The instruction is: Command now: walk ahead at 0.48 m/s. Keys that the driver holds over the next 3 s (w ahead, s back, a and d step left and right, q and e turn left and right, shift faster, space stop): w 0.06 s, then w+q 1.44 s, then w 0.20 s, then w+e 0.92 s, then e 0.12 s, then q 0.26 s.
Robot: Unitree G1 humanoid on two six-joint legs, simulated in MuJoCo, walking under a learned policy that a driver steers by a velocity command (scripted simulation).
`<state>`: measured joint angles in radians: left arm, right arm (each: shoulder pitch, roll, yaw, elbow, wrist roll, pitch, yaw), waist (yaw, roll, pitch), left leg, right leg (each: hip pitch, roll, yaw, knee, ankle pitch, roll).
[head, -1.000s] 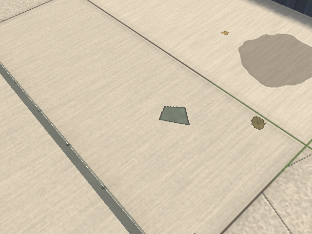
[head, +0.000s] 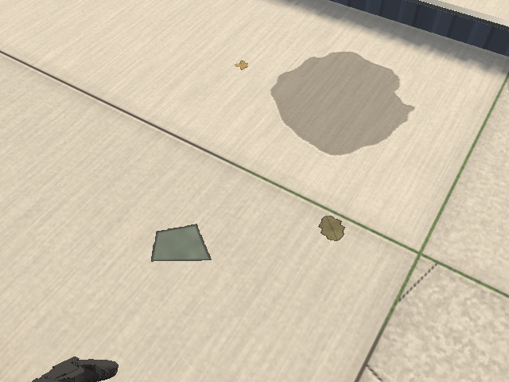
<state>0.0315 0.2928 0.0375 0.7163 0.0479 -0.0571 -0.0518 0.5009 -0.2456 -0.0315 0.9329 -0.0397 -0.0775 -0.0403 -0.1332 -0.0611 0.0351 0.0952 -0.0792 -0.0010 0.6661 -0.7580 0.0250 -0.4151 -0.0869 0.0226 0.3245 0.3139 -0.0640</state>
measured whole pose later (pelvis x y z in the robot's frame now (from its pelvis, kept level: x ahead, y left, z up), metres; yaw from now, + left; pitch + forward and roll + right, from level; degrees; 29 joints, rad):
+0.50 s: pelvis +0.30 -0.01 -0.06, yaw +10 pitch +1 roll -1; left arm 0.44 0.21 0.02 1.00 0.03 -0.07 0.03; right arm 0.01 -0.19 -0.01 0.80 -0.04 -0.06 0.05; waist 0.04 -0.01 0.04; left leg -0.47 -0.05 0.11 0.57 -0.14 0.17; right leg 0.06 -0.01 -0.24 0.51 -0.50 -0.02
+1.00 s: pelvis +0.58 +0.02 -0.05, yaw +28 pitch +2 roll +1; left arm 0.02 0.25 0.02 0.72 0.03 -0.07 -0.01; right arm 0.44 -0.29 -0.08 0.89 -0.01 -0.05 0.00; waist -0.10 -0.01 0.03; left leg -0.03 -0.13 -0.23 0.49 -0.45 0.08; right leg -0.45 0.00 0.03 0.50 -0.11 0.00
